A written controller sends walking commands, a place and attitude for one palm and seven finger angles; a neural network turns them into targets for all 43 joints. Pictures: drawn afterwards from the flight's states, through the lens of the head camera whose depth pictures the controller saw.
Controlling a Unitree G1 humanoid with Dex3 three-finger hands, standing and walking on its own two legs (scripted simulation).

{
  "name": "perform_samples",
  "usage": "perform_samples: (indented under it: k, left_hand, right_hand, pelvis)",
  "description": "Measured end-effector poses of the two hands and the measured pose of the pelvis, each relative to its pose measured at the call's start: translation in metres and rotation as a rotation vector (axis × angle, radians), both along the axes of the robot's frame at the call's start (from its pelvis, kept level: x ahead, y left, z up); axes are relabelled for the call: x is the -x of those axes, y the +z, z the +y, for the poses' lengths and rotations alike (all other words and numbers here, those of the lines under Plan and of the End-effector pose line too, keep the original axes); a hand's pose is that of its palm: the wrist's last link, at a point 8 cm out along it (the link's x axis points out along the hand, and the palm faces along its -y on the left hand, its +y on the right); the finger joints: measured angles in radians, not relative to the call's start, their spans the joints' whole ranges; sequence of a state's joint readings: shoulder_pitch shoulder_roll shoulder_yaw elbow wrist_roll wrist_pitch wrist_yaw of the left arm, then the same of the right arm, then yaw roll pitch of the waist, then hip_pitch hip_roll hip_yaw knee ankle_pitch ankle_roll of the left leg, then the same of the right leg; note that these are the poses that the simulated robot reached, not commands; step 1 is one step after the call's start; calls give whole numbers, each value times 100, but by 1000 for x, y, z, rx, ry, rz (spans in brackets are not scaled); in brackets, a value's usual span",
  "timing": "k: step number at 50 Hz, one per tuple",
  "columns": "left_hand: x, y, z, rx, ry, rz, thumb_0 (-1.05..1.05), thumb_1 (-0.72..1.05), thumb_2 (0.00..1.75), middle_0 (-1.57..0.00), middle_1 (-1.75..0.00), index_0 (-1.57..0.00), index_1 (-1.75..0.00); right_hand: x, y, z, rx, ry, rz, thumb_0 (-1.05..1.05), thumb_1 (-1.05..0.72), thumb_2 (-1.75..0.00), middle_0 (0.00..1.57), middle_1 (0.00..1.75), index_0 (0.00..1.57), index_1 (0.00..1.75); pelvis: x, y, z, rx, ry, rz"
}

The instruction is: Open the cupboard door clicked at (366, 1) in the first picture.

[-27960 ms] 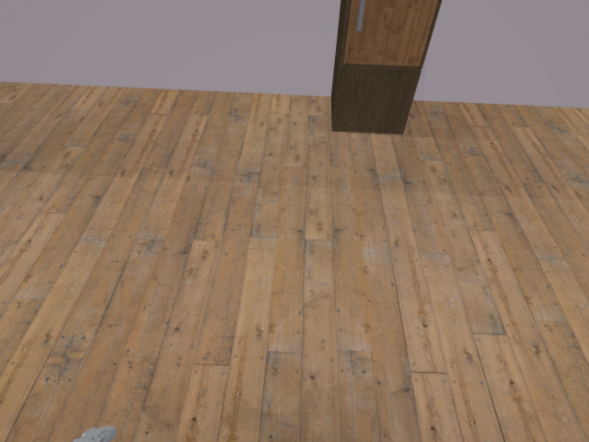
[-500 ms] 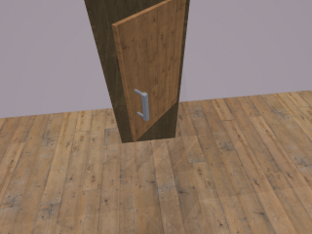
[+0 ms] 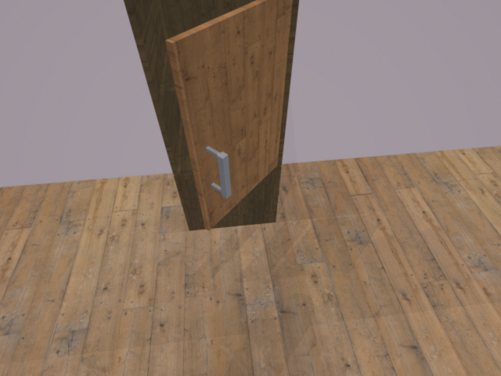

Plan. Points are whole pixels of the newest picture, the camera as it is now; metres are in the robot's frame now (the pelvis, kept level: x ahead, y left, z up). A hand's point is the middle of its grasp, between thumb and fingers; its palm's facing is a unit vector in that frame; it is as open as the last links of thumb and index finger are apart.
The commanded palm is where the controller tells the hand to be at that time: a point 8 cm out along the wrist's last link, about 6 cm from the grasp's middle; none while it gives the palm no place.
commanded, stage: look to check the result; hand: left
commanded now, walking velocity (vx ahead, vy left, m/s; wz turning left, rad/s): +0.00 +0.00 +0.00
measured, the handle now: (218, 173) +0.60 +0.12 -0.10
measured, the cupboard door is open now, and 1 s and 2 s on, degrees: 45 45 45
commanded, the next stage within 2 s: walk to a spot facing it in 0.36 s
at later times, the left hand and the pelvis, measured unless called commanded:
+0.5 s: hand out of the picture -0.02 +0.16 -0.18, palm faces +0.06 -0.98 -0.18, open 7.4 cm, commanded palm none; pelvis +0.01 +0.00 +0.00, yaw +0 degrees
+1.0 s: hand out of the picture +0.07 +0.18 -0.16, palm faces -0.16 -0.93 -0.32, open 7.4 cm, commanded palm none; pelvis -0.02 -0.03 -0.01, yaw -14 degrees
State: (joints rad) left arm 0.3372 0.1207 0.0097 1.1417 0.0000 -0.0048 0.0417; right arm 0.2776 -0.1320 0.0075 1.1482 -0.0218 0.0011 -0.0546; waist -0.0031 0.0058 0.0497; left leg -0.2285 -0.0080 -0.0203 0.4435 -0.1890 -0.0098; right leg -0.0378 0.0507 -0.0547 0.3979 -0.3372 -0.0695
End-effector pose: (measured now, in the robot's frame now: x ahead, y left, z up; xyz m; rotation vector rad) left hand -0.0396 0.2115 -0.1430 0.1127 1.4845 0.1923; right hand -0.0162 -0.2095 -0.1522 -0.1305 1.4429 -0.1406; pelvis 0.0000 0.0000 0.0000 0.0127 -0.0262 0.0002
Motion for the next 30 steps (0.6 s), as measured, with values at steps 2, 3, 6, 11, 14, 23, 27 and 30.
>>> perform_samples:
  k: [2,3,6,11,14,23,27,30]
  left_hand:
    - [2,0,-1,-1,3,7,0,91,90,-20,-30,-20,-30]
    - [2,0,-2,-2,5,9,0,91,90,-20,-30,-20,-30]
    - [3,0,-3,-1,8,12,0,91,90,-20,-30,-20,-30]
    - [1,-1,-6,3,8,11,0,91,90,-20,-30,-20,-30]
    - [-2,-2,-7,7,7,6,0,91,90,-20,-30,-20,-30]
    - [-11,-3,-6,15,-2,-11,0,91,90,-20,-30,-20,-30]
    - [-14,-3,-4,13,-7,-12,0,91,90,-20,-30,-20,-30]
    - [-16,-3,-1,11,-16,-3,0,91,90,-20,-30,-20,-30]
  right_hand:
    - [-4,0,-2,1,2,-4,0,-91,-90,19,30,20,30]
    - [-5,0,-3,3,3,-5,0,-91,-90,19,30,20,30]
    - [-10,0,-6,9,4,-11,0,-91,-90,19,30,20,30]
    - [-16,1,-10,18,4,-22,0,-91,-90,19,30,20,30]
    - [-18,1,-11,22,5,-26,0,-91,-90,19,30,20,30]
    - [-17,2,-9,24,2,-20,0,-91,-90,19,30,20,30]
    - [-13,2,-6,20,-1,-11,0,-91,-90,19,30,20,30]
    - [-10,1,-5,24,-23,-6,0,-91,-90,20,30,20,30]
  pelvis:
    - [-1,0,-1,-1,-1,-1]
    - [-2,0,-2,-1,-1,-1]
    - [-4,0,-3,-1,-2,-2]
    - [-6,-1,-4,0,-3,-4]
    - [-7,-1,-5,0,-3,-5]
    - [-8,0,-3,0,-5,-5]
    - [-8,0,-2,0,-10,-3]
    - [-7,-1,0,3,-30,2]
